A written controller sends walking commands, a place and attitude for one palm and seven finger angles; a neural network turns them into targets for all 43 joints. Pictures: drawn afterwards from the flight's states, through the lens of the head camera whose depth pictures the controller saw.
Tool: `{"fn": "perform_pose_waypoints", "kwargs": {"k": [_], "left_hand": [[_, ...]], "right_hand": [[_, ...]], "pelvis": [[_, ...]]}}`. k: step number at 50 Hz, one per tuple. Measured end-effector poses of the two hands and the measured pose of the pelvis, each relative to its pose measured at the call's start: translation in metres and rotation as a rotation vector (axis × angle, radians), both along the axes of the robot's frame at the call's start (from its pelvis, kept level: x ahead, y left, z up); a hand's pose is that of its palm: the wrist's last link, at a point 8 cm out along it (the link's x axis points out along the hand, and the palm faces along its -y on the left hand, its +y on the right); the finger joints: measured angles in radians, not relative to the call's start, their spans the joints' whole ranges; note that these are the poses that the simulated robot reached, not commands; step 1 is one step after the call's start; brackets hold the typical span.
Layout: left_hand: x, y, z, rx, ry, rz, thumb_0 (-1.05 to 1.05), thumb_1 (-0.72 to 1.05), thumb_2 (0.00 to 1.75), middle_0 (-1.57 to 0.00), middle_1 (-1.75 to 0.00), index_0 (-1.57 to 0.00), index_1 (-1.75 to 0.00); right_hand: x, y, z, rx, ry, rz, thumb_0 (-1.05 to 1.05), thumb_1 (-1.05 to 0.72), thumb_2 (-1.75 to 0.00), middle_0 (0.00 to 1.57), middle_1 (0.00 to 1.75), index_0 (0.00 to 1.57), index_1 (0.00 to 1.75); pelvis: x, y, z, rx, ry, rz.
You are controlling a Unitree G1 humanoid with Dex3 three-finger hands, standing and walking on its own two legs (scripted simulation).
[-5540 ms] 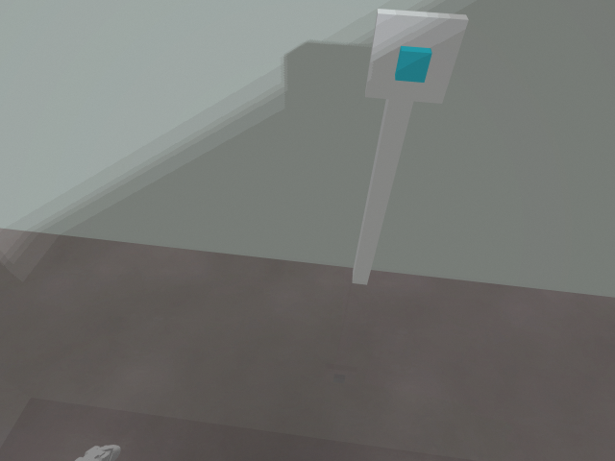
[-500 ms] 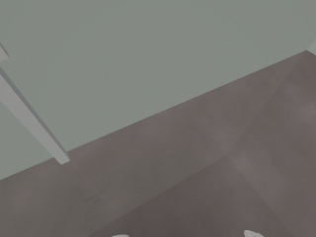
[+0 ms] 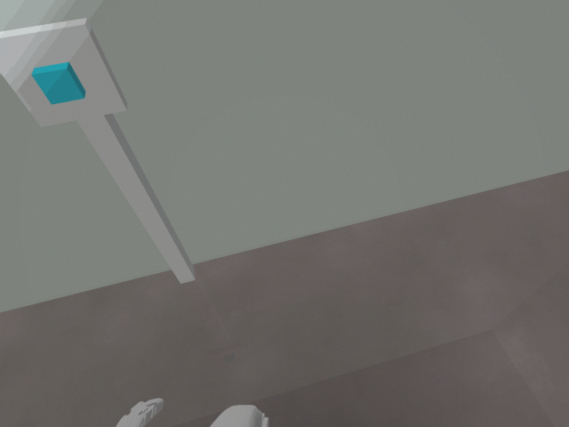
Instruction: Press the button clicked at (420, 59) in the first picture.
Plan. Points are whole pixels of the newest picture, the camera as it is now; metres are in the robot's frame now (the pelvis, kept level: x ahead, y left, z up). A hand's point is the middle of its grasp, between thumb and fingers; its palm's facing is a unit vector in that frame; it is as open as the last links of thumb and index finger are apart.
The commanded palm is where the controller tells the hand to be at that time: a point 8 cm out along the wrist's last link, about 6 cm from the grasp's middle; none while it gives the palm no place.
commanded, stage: turn to face it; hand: left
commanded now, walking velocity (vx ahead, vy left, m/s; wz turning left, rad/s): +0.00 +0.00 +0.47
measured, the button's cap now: (60, 82) +0.68 +0.46 +0.14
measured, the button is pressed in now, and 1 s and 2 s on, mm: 0 0 0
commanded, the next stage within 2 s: take the last steps up to it in 0.42 s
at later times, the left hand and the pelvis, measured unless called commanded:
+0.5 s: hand out of the picture +0.00 +0.24 -0.16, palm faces +0.24 -0.93 -0.27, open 7.4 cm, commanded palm none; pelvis +0.00 +0.02 +0.00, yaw +11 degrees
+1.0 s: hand out of the picture -0.06 +0.15 -0.15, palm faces +0.42 -0.89 -0.17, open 7.4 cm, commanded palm none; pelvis +0.07 +0.04 +0.01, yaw +19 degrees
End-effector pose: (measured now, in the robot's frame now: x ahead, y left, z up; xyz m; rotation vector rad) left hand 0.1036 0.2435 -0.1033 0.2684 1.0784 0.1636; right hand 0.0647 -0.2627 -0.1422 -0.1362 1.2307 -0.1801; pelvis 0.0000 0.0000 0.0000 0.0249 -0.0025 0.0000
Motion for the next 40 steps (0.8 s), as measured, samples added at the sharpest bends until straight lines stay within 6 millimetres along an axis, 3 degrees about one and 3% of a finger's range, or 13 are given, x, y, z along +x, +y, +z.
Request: {"fn": "perform_pose_waypoints", "kwargs": {"k": [7, 16, 22, 27, 32, 40], "left_hand": [[-0.045, 0.002, -0.009, -0.033, 0.077, 0.11, 0.01, 0.91, 0.9, -0.21, -0.3, -0.2, -0.3], [-0.115, 0.045, -0.048, -0.066, 0.227, 0.275, 0.01, 0.91, 0.9, -0.21, -0.3, -0.2, -0.3], [-0.123, 0.05, -0.034, -0.063, 0.239, 0.313, 0.01, 0.91, 0.9, -0.2, -0.3, -0.2, -0.3], [-0.112, 0.038, -0.022, -0.049, 0.189, 0.318, 0.01, 0.91, 0.9, -0.2, -0.3, -0.2, -0.3], [-0.104, 0.012, -0.02, -0.032, 0.123, 0.315, 0.01, 0.91, 0.9, -0.2, -0.3, -0.2, -0.3], [-0.141, -0.029, -0.009, -0.098, 0.195, 0.404, 0.01, 0.91, 0.9, -0.2, -0.3, -0.2, -0.3]], "right_hand": [[0.026, 0.008, 0.009, -0.007, 0.024, 0.103, 0.01, -0.91, -0.89, 0.2, 0.3, 0.2, 0.29], [0.08, 0.055, 0.016, -0.06, -0.073, 0.255, 0.01, -0.91, -0.89, 0.2, 0.3, 0.2, 0.29], [0.082, 0.072, 0.022, -0.042, -0.077, 0.283, 0.0, -0.9, -0.89, 0.2, 0.3, 0.2, 0.29], [0.075, 0.072, 0.013, 0.004, -0.049, 0.291, 0.0, -0.9, -0.89, 0.21, 0.3, 0.21, 0.29], [0.067, 0.057, -0.009, 0.051, -0.014, 0.283, 0.0, -0.9, -0.89, 0.21, 0.3, 0.21, 0.3], [0.073, 0.043, 0.004, 0.053, 0.053, 0.309, 0.01, -0.91, -0.89, 0.2, 0.3, 0.2, 0.29]], "pelvis": [[0.004, 0.001, 0.005, 0.015, -0.007, 0.089], [0.006, 0.026, -0.011, -0.004, -0.001, 0.157], [0.005, 0.029, 0.001, -0.019, 0.001, 0.182], [0.005, 0.019, 0.003, -0.015, 0.003, 0.208], [0.01, 0.002, -0.006, -0.001, -0.005, 0.23], [0.034, 0.002, 0.013, 0.017, -0.012, 0.276]]}}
